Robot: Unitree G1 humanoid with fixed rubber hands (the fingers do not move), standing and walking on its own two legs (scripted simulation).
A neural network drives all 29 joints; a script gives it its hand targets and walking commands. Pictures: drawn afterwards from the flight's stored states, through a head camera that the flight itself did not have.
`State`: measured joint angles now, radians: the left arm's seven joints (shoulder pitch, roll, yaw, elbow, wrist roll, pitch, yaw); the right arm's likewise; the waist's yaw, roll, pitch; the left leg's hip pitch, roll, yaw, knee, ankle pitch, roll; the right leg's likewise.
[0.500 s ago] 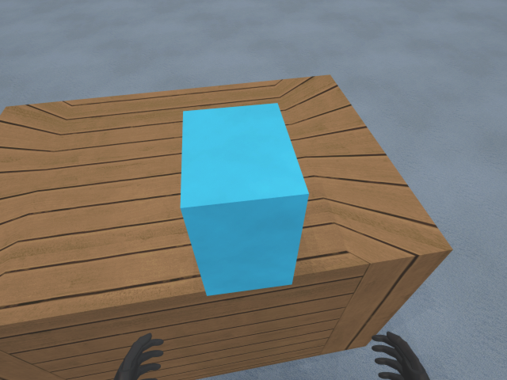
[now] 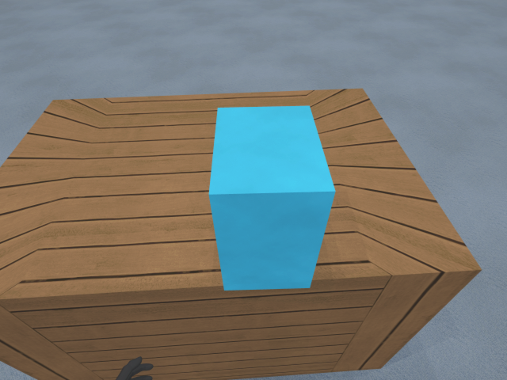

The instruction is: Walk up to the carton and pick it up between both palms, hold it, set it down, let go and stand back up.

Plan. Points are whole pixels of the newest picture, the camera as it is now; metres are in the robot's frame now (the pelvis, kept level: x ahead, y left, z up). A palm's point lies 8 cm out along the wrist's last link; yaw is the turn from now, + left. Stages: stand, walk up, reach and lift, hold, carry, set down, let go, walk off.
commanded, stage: stand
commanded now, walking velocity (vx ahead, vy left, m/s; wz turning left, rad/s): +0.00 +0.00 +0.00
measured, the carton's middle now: (265, 201) +0.43 +0.01 +0.06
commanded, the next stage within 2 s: none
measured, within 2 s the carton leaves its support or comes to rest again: neither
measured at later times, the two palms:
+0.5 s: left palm out of the picture -0.04 +0.25 -0.14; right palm out of the picture +0.07 -0.21 -0.12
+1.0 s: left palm out of the picture -0.07 +0.21 -0.14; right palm out of the picture +0.02 -0.21 -0.13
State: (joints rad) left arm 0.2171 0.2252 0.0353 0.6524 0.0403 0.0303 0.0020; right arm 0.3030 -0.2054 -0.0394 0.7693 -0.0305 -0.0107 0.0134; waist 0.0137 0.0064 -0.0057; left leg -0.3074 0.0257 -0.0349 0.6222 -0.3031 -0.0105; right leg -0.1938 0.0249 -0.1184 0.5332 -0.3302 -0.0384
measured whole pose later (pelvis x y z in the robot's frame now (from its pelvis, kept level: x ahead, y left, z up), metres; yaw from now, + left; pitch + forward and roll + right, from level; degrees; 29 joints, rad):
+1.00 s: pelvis -0.01 +0.00 +0.01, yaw +9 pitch -1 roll -1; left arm 0.36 0.15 0.04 1.09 0.02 0.00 0.04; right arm 0.37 -0.12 -0.01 1.00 -0.02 0.01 -0.03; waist 0.01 0.00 -0.03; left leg -0.29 -0.05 -0.13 0.52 -0.21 0.00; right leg -0.15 0.01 -0.14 0.46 -0.31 -0.04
